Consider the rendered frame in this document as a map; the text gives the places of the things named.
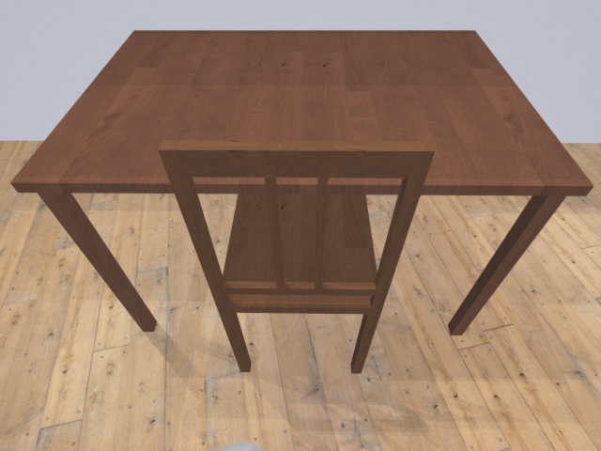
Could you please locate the table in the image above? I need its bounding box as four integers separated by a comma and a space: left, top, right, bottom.
10, 30, 594, 335

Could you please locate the chair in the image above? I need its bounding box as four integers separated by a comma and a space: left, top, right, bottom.
159, 140, 435, 374

